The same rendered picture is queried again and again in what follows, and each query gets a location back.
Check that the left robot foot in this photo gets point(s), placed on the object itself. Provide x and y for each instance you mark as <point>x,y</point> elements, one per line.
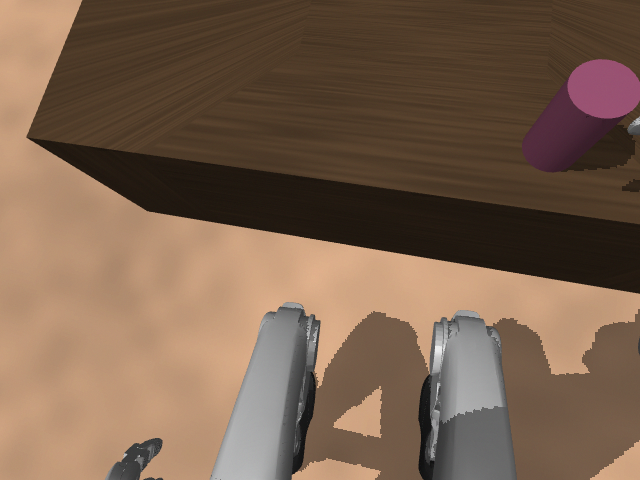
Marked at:
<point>304,424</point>

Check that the right robot foot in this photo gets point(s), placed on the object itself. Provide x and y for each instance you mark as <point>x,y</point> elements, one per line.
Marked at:
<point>426,466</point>

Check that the left robot hand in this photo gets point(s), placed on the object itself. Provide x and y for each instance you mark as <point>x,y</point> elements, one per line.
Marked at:
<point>135,460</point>

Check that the can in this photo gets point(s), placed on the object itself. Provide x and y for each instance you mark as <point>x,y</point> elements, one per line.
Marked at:
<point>596,97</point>

